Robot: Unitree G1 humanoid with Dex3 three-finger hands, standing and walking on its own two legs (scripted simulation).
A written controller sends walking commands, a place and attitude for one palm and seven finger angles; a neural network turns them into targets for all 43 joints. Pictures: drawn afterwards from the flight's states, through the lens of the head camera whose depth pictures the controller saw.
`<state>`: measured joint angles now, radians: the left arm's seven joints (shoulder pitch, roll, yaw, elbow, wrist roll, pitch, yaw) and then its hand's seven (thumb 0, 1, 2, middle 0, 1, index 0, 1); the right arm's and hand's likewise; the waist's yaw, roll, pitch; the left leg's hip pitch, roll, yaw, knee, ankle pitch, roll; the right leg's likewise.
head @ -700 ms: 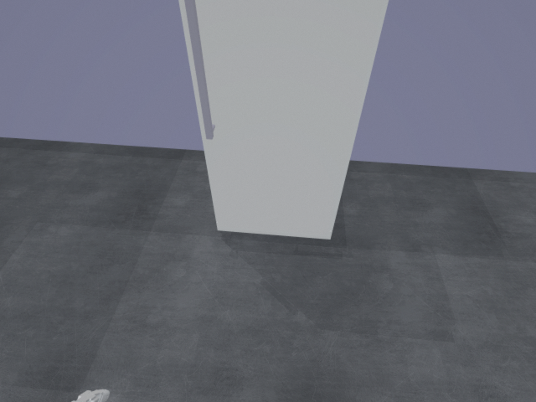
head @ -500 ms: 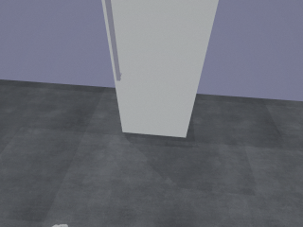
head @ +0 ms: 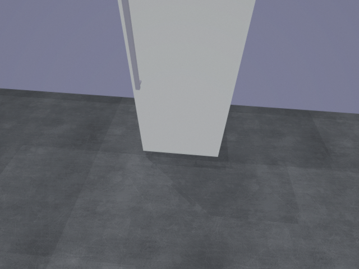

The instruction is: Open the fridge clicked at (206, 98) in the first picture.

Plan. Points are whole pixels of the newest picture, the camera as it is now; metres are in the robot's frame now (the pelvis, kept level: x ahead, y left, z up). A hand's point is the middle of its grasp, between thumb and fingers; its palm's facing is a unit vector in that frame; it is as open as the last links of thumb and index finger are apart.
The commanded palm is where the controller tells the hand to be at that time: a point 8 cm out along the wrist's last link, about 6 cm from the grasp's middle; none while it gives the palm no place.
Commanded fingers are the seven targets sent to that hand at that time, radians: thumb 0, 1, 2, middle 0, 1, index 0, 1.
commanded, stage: stand and wait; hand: left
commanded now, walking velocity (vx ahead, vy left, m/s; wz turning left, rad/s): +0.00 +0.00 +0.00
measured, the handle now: (131, 35) +0.95 +0.25 +0.10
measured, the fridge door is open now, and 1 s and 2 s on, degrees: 0 0 0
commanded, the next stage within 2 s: look at it before walking up in 0.12 s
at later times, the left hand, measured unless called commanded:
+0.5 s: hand out of the picture +0.08 +0.25 -0.15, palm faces -0.04 -0.94 -0.34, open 7.3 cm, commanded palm none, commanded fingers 0.00 0.90 0.90 -0.20 -0.30 -0.20 -0.30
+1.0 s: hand out of the picture +0.09 +0.24 -0.16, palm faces -0.02 -0.95 -0.32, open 7.3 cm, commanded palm none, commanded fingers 0.00 0.90 0.90 -0.20 -0.30 -0.20 -0.30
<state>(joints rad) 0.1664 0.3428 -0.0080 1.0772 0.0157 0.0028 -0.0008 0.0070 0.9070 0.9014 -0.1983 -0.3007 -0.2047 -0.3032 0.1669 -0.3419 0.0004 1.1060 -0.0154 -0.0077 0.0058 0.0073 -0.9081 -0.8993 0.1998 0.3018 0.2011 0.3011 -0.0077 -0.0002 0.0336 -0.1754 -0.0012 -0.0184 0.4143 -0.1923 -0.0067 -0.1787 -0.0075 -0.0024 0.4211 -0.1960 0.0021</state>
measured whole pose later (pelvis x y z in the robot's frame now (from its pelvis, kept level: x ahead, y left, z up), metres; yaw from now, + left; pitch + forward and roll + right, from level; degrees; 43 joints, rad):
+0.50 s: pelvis +0.01 +0.00 +0.00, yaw +0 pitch -2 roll +0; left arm 0.14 0.34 -0.01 1.08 0.02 0.00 0.00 0.01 0.91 0.90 -0.20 -0.30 -0.20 -0.30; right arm 0.13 -0.34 0.00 1.10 -0.01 -0.01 0.01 0.01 -0.91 -0.90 0.20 0.30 0.20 0.30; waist 0.00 0.00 0.04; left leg -0.16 0.00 -0.02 0.38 -0.19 -0.01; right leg -0.16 -0.01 0.00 0.40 -0.20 0.00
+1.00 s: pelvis +0.03 +0.00 +0.00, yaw +0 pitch -2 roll +0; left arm 0.17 0.31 0.00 1.07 0.02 0.01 0.01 0.00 0.91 0.90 -0.20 -0.30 -0.20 -0.30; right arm 0.15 -0.32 0.01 1.10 -0.02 0.00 0.00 0.01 -0.91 -0.90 0.20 0.30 0.20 0.30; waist 0.00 0.01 0.00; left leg -0.16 0.01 -0.02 0.44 -0.26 -0.01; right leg -0.14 0.00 -0.01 0.40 -0.23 0.00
